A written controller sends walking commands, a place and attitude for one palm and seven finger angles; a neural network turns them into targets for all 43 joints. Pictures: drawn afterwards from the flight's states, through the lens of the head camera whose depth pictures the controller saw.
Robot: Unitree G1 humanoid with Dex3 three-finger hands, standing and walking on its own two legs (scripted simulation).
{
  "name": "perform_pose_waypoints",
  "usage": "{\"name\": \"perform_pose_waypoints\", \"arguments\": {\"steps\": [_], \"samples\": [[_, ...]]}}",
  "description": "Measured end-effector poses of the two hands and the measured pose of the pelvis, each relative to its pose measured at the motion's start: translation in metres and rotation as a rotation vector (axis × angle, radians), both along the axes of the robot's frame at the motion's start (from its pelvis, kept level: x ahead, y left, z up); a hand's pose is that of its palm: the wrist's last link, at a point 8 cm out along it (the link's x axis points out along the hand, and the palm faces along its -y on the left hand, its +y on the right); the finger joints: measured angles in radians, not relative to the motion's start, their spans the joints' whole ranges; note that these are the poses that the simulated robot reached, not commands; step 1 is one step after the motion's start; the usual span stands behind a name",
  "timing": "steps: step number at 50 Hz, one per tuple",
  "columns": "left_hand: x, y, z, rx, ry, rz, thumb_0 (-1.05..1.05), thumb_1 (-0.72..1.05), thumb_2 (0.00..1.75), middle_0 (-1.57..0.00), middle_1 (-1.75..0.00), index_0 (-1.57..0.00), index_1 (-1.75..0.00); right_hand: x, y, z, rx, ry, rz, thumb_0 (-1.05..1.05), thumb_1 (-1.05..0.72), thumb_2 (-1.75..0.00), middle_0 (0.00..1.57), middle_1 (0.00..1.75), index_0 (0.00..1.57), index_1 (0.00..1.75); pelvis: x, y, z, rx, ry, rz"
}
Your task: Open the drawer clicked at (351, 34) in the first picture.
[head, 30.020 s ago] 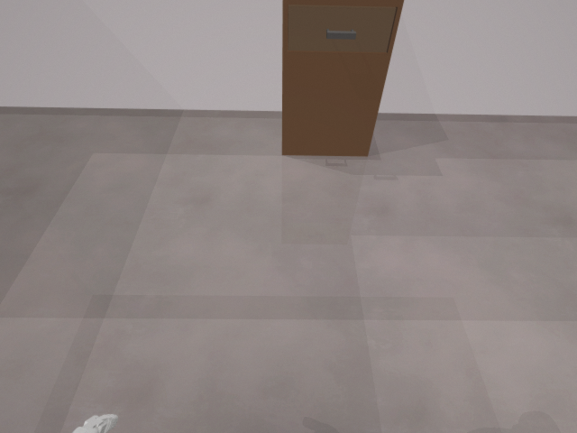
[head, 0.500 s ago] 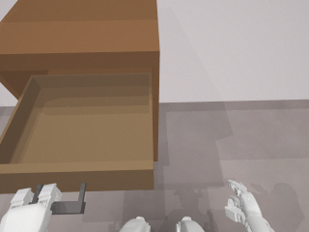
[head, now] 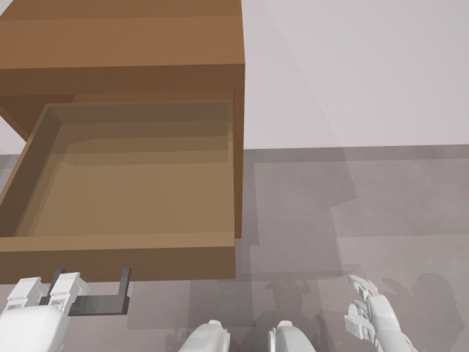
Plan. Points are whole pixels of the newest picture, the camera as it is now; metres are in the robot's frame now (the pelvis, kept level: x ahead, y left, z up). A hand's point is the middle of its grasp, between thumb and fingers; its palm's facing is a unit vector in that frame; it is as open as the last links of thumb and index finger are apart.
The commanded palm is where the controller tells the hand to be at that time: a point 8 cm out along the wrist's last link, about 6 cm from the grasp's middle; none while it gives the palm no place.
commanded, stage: open the thumb to release the handle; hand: left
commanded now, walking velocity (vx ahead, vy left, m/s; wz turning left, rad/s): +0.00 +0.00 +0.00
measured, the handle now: (88, 290) +0.20 +0.25 +0.01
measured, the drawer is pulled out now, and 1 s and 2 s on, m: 0.30 0.30 0.30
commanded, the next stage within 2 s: lift the hand off the handle in 0.38 s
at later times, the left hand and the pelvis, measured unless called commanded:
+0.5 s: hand (52, 337) +0.13 +0.28 +0.00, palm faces -0.05 +0.01 -1.00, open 13.4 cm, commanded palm +0.12 +0.27 +0.04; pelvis -0.01 -0.02 +0.01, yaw +1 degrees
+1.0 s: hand (57, 325) +0.15 +0.28 +0.01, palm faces -0.05 +0.00 -1.00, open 13.6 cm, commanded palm +0.13 +0.28 +0.06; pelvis -0.01 -0.03 +0.02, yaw +1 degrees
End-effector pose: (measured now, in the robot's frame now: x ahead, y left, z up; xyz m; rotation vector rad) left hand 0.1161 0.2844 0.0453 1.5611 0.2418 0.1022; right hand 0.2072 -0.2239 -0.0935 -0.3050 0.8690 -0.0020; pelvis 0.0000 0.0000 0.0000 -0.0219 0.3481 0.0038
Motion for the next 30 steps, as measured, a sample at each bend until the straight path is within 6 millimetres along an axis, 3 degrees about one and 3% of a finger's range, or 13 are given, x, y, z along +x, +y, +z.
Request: {"name": "perform_pose_waypoints", "arguments": {"steps": [7, 14, 20, 30], "samples": [[-0.006, 0.007, 0.007, 0.021, -0.049, 0.100, -0.01, 0.46, 0.70, -0.38, -1.30, -0.36, -1.30, 0.000, 0.003, -0.010, 0.024, 0.008, -0.006, 0.01, -0.91, -0.90, 0.20, 0.29, 0.21, 0.30, -0.006, -0.002, -0.002, 0.000, -0.006, 0.012], [-0.006, -0.003, 0.003, -0.006, -0.018, 0.125, 0.00, 0.07, 0.54, -0.36, -1.26, -0.34, -1.25, -0.004, 0.004, 0.000, 0.034, -0.009, -0.009, 0.01, -0.91, -0.89, 0.20, 0.30, 0.21, 0.30, -0.009, -0.010, 0.006, 0.012, -0.025, 0.015], [-0.003, -0.012, 0.002, -0.003, -0.013, 0.079, 0.00, -0.27, 0.39, -0.34, -1.22, -0.32, -1.22, -0.005, -0.007, 0.009, 0.012, -0.031, -0.009, 0.01, -0.91, -0.89, 0.20, 0.30, 0.21, 0.30, -0.010, -0.016, 0.009, 0.015, -0.036, 0.016], [0.004, -0.009, 0.003, 0.014, -0.042, 0.114, 0.00, -0.46, 0.31, -0.32, -1.20, -0.31, -1.20, -0.007, -0.027, 0.006, -0.006, -0.041, -0.034, 0.01, -0.91, -0.90, 0.20, 0.30, 0.21, 0.30, -0.011, -0.023, 0.007, 0.023, -0.035, 0.014]]}}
